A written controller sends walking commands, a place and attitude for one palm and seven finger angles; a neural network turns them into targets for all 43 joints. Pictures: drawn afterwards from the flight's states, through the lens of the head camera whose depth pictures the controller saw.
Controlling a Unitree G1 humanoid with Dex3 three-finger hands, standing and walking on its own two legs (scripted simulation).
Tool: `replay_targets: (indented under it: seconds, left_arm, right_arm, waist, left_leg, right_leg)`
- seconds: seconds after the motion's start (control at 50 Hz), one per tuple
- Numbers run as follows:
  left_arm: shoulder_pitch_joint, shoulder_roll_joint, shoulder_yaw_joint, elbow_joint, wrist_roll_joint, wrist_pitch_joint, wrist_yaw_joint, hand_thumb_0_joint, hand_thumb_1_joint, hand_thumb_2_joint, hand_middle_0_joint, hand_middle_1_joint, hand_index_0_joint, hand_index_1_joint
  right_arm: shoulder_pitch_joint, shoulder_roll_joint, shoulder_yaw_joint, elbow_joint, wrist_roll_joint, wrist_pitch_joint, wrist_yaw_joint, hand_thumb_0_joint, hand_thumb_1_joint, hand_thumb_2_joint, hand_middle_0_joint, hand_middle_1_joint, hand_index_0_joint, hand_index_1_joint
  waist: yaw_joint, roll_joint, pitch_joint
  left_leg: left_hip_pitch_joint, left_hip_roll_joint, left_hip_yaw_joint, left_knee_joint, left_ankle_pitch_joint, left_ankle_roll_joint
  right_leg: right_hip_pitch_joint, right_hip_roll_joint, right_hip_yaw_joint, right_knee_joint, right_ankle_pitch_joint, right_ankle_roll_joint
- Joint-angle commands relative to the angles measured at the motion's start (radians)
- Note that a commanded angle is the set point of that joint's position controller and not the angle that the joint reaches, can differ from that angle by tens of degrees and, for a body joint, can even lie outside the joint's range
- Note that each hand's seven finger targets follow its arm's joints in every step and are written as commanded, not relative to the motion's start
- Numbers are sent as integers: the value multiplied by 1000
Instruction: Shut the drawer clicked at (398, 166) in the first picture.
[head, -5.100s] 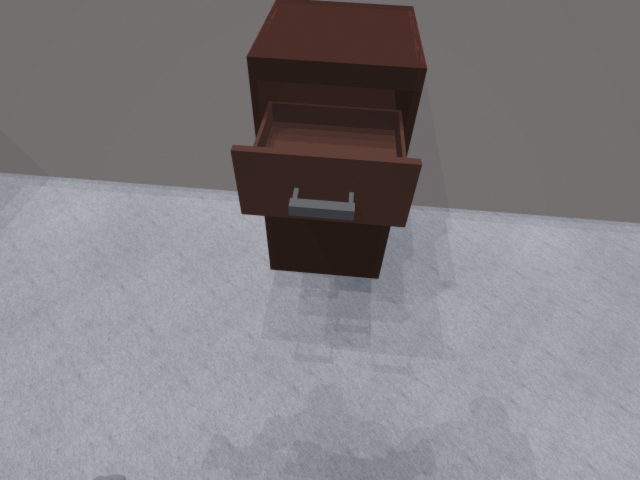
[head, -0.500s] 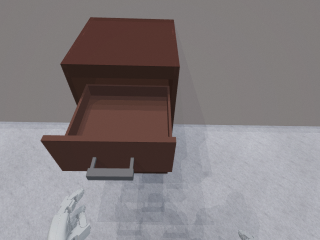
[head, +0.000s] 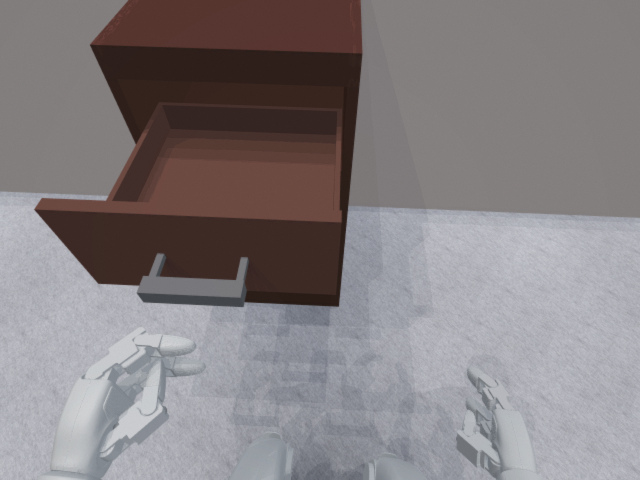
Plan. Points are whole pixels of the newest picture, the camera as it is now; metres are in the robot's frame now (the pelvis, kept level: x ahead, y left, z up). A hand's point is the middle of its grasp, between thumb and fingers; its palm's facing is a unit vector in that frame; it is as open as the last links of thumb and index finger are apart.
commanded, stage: raise the hand and make a fist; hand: left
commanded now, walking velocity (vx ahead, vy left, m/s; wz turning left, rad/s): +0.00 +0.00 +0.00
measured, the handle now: (197, 276) +0.37 +0.21 +0.02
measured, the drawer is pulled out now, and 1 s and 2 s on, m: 0.30 0.30 0.30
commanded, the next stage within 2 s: bring the fist close to the handle in 1.24 s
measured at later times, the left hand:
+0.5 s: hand (159, 399) +0.19 +0.17 +0.09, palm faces +0.03 -1.00 +0.00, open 3.1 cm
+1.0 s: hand (170, 389) +0.19 +0.16 +0.11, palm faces +0.03 -1.00 -0.02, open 3.3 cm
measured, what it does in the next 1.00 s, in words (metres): stands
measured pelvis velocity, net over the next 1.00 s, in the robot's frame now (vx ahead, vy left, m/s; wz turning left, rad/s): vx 0.03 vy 0.03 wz -0.02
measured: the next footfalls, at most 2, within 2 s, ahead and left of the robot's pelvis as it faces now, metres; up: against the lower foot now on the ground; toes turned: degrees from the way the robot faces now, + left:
none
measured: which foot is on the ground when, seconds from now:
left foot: down 0.00-1.00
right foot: down 0.00-1.00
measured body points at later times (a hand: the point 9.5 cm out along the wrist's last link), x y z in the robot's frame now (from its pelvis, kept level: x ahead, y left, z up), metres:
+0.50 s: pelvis +0.02 +0.03 +0.02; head +0.06 +0.03 +0.46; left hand +0.18 +0.23 +0.10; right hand +0.22 -0.20 -0.04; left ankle +0.05 +0.13 -0.64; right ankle +0.02 -0.07 -0.64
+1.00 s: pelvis +0.03 +0.03 +0.02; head +0.06 +0.03 +0.47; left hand +0.18 +0.21 +0.12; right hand +0.21 -0.19 -0.04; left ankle +0.05 +0.13 -0.64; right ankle +0.02 -0.07 -0.64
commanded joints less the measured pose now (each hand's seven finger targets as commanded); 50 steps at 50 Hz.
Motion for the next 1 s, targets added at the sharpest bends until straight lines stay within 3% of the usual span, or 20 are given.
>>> replay_targets:
  seconds: [0.0,0.04,0.08,0.12,0.18,0.24,0.28,0.34,0.4,0.44,0.52,0.58,0.6,0.76,0.78,0.88,0.98]
  left_arm:
    - [127,114,143,-182,-41,28,33,0,900,900,-880,-1037,-880,-1037]
    - [125,91,126,-216,-38,3,63,0,900,900,-920,-1080,-920,-1080]
    - [156,89,125,-199,-25,-32,84,0,900,900,-960,-1123,-960,-1123]
    - [163,39,40,-233,-13,-72,82,0,900,900,-1000,-1167,-1000,-1167]
    - [168,57,28,-229,2,-102,82,0,900,900,-1060,-1232,-1060,-1232]
    - [188,38,-15,-294,12,-116,90,0,900,900,-1120,-1297,-1120,-1297]
    - [197,52,-12,-325,24,-107,115,0,900,900,-1160,-1340,-1160,-1340]
    - [177,29,-51,-381,40,-95,152,0,900,900,-1220,-1405,-1220,-1405]
    - [238,-1,-95,-397,67,-60,183,0,900,900,-1280,-1470,-1280,-1470]
    - [207,-13,-143,-431,83,-37,193,0,900,900,-1320,-1513,-1320,-1513]
    - [227,-2,-150,-446,110,17,220,0,900,900,-1400,-1600,-1400,-1600]
    - [223,20,-136,-467,125,39,239,0,900,900,-1400,-1600,-1400,-1600]
    - [227,-9,-161,-486,123,41,242,0,900,900,-1400,-1600,-1400,-1600]
    - [281,-42,-236,-560,135,50,256,0,900,900,-1400,-1600,-1400,-1600]
    - [281,-30,-224,-534,143,61,263,0,900,900,-1400,-1600,-1400,-1600]
    - [310,-4,-185,-534,153,69,283,0,900,900,-1400,-1600,-1400,-1600]
    - [332,-8,-171,-569,130,34,279,0,900,900,-1400,-1600,-1400,-1600]
  right_arm:
    - [-67,-117,-74,-175,7,-38,-21,0,-900,-900,200,300,200,300]
    - [-65,-110,-77,-168,1,-41,-17,0,-900,-900,200,300,200,300]
    - [-66,-113,-84,-154,-4,-40,-14,0,-900,-900,200,300,200,300]
    - [-58,-120,-84,-163,-7,-51,-6,0,-900,-900,200,300,200,300]
    - [-57,-135,-89,-160,-9,-58,-4,0,-900,-900,200,300,200,300]
    - [-44,-141,-90,-184,-8,-60,1,0,-900,-900,200,300,200,300]
    - [-47,-144,-89,-196,-10,-51,2,0,-900,-900,200,300,200,300]
    - [-37,-144,-83,-221,-12,-37,3,0,-900,-900,200,300,200,300]
    - [-29,-142,-77,-246,-10,-15,14,0,-900,-900,200,300,200,300]
    - [-27,-148,-70,-267,-9,-4,17,0,-900,-900,200,300,200,300]
    - [-20,-145,-61,-297,-11,27,21,0,-900,-900,200,300,200,300]
    - [-22,-143,-55,-314,-12,45,22,0,-900,-900,200,300,200,300]
    - [-17,-139,-50,-323,-13,47,25,0,-900,-900,200,300,200,300]
    - [2,-141,-44,-347,-10,42,40,0,-900,-900,200,300,200,300]
    - [2,-141,-45,-339,-10,48,38,0,-900,-900,200,300,200,300]
    - [-2,-138,-50,-346,-11,63,36,0,-900,-900,200,300,200,300]
    - [-4,-133,-55,-340,-9,60,35,0,-900,-900,200,300,200,300]
  waist:
    - [3,-68,-182]
    - [0,-56,-169]
    - [-3,-93,-139]
    - [-19,-51,-134]
    - [-30,-71,-113]
    - [-25,-16,-145]
    - [-21,-26,-141]
    - [-24,-2,-148]
    - [-21,20,-144]
    - [-37,13,-122]
    - [-31,-9,-103]
    - [-24,-1,-91]
    - [-26,-3,-103]
    - [-32,14,-103]
    - [-35,-26,-81]
    - [-20,-29,-80]
    - [-13,-5,-114]
  left_leg:
    - [72,-30,17,-162,193,50]
    - [97,-28,16,-184,219,47]
    - [104,-24,10,-195,228,47]
    - [127,-27,15,-202,228,51]
    - [132,-24,11,-199,208,55]
    - [170,-27,20,-218,212,58]
    - [175,-24,15,-231,200,60]
    - [195,-24,11,-245,189,59]
    - [230,-20,10,-265,209,57]
    - [237,-15,1,-274,194,57]
    - [234,-14,-4,-289,176,57]
    - [236,-14,-4,-297,175,55]
    - [248,-14,-5,-298,186,55]
    - [274,-10,-9,-305,226,52]
    - [257,-9,-14,-307,215,54]
    - [240,-17,-1,-308,199,52]
    - [253,-21,14,-295,244,53]
  right_leg:
    - [307,-71,270,-342,238,114]
    - [297,-64,238,-327,298,109]
    - [281,-55,218,-322,315,107]
    - [234,-47,193,-304,292,98]
    - [196,-42,188,-310,234,91]
    - [175,-26,151,-288,191,69]
    - [163,-16,127,-280,165,62]
    - [149,-11,103,-264,154,57]
    - [151,-3,78,-258,183,54]
    - [136,-1,69,-258,174,56]
    - [151,2,69,-271,164,55]
    - [161,3,67,-273,158,52]
    - [164,4,63,-270,169,53]
    - [176,2,54,-266,202,53]
    - [180,4,57,-273,197,54]
    - [200,3,67,-279,191,53]
    - [224,2,76,-279,244,53]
